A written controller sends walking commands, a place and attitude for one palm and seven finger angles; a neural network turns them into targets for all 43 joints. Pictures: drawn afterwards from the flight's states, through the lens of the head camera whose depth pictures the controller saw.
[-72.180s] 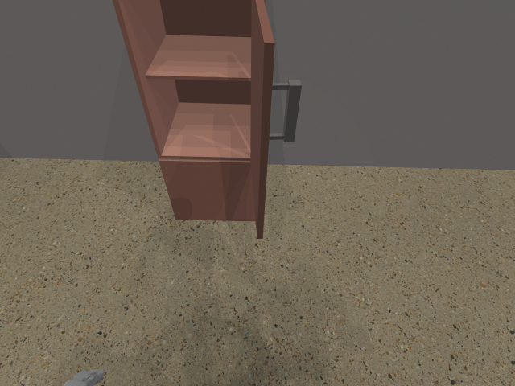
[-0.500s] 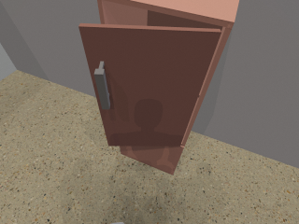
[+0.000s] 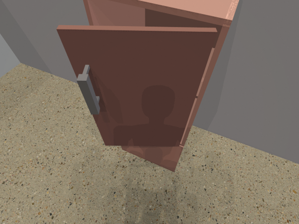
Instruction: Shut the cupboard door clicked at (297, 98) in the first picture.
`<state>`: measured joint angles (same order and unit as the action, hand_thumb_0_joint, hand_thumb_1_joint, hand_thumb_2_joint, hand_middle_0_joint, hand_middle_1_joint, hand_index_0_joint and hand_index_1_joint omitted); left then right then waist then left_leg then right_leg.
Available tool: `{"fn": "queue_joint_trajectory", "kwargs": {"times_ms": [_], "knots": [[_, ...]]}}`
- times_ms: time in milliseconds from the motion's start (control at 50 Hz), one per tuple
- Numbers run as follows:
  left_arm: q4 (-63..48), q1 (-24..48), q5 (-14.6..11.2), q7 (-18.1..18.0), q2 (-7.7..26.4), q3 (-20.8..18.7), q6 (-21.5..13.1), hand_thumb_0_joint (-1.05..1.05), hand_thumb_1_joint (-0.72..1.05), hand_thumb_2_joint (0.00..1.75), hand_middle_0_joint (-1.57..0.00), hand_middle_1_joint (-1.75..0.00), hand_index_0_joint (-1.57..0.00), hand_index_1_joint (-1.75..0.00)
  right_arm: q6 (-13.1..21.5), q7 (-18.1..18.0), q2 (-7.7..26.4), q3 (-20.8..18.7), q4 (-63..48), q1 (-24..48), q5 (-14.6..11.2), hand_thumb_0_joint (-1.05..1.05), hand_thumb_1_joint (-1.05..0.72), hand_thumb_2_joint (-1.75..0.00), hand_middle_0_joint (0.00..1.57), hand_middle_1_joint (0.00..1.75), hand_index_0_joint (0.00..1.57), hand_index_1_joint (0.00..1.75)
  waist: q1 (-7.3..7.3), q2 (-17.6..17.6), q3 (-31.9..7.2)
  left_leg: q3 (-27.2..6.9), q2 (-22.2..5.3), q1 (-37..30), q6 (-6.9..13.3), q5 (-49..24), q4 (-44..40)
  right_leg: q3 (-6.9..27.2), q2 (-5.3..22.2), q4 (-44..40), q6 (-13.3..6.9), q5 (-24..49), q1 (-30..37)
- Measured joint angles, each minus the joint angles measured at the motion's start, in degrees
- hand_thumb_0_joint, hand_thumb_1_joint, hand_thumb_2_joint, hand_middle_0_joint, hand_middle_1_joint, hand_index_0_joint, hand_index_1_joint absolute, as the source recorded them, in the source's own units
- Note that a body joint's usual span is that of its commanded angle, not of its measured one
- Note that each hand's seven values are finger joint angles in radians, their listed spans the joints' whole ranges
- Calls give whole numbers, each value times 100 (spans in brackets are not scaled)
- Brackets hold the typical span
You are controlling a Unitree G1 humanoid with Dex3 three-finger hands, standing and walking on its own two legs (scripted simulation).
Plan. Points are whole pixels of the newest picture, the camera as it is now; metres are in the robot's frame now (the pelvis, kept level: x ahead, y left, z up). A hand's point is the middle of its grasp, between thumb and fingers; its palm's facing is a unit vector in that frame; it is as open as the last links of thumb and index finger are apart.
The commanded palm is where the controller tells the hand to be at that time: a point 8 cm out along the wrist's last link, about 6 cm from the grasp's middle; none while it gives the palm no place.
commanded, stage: come to a stop and stand still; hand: left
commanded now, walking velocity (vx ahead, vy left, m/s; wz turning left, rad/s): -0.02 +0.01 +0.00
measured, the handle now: (91, 90) +0.44 +0.20 +0.08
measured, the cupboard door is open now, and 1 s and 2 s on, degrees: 24 24 24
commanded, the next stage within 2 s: look again from close up in 0.72 s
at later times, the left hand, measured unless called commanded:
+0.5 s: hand out of the picture -0.01 +0.19 -0.17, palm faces +0.00 -0.98 -0.20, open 7.3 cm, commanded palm none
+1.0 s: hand out of the picture -0.03 +0.21 -0.18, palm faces +0.01 -0.97 -0.23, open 7.4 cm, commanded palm none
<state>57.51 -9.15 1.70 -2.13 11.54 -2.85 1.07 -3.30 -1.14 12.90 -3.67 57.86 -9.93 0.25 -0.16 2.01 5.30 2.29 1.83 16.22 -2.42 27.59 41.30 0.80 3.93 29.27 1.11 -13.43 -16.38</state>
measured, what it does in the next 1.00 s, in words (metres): steps on the spot: left foot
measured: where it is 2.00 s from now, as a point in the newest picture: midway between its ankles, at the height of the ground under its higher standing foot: outside the picture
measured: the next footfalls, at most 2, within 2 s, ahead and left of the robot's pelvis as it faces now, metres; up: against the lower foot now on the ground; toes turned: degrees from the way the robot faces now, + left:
left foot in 0.06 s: +0.01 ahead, +0.13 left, +0.00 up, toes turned -2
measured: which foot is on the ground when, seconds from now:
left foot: up 0.00-0.04, down 0.06-1.00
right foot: down 0.00-1.00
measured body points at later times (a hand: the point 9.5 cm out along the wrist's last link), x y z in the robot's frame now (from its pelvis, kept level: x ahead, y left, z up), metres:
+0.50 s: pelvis -0.03 +0.01 +0.00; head -0.03 +0.01 +0.45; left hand -0.01 +0.24 -0.15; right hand -0.02 -0.22 -0.15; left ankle -0.03 +0.12 -0.74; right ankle -0.03 -0.11 -0.74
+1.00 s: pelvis -0.04 +0.03 +0.00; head -0.05 +0.02 +0.45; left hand -0.03 +0.27 -0.16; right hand -0.04 -0.20 -0.16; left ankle -0.03 +0.12 -0.74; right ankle -0.03 -0.11 -0.74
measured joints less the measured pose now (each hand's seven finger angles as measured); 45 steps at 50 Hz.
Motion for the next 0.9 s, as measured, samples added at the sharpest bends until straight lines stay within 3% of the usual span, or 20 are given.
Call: {"fn": "queue_joint_trajectory", "kwargs": {"times_ms": [40,60,100,160,220,300,380,820,900], "knots": [[-10,34,-34,-10,60,-11,2,0,90,90,-20,-30,-20,-30,59,13,3,35,-26,-29,0,1,-91,-90,19,30,20,30,23,35,-20,22,-55,-333,-10,-756,-922,-20,14,107,70,-36,-53],[-15,38,-57,-11,71,-11,20,0,90,90,-20,-30,-20,-30,99,19,23,49,-40,-70,14,1,-91,-90,19,30,20,30,42,-16,-54,5,-133,-475,81,-1176,-1276,-70,-23,221,107,-93,-95],[20,77,-84,-20,139,-15,94,0,90,90,-20,-30,-20,-30,115,8,-62,82,11,-99,60,1,-91,-90,19,30,20,30,6,100,-54,50,-76,-525,307,-1111,-1219,-37,19,430,88,-366,-97],[70,8,-78,-25,200,-2,215,0,90,90,-20,-30,-20,-30,126,-15,-229,189,49,-156,108,1,-91,-90,19,30,20,30,-76,192,-151,157,-81,-650,409,-990,-1279,31,-97,968,-4,-1035,-104],[145,-17,-97,0,169,43,251,0,90,90,-20,-30,-20,-30,177,-52,-359,269,57,-182,115,1,-91,-89,20,30,20,30,-61,134,-172,156,-92,-709,413,-1096,-1403,-6,-206,1045,-54,-1063,80],[245,-139,-108,21,30,122,96,0,91,90,-20,-30,-20,-30,207,-75,-412,268,147,-147,34,1,-92,-89,20,30,21,30,-82,-22,-182,212,-100,-657,357,-1115,-1331,28,-266,76,-99,-307,556],[417,-327,-111,54,-179,241,13,0,90,90,-20,-30,-20,-30,213,-32,-305,229,239,-176,8,0,-93,-89,20,30,21,30,47,-276,-259,173,-170,-746,338,-1311,-1603,-14,-340,-248,-96,-174,678],[834,-768,-135,34,-416,295,-59,0,91,90,-20,-30,-20,-30,290,-62,-587,346,855,-1021,29,1,-91,-90,20,30,20,30,87,12,-296,211,-218,-777,354,-1626,-1974,22,-397,-791,-82,260,769],[549,-783,-74,63,-287,364,-121,1,91,90,-20,-30,-20,-30,389,-12,-542,293,517,-1023,75,1,-91,-89,20,30,20,30,195,-74,-244,90,-145,-478,404,-1499,-1576,-104,-312,-388,-60,69,529]]}}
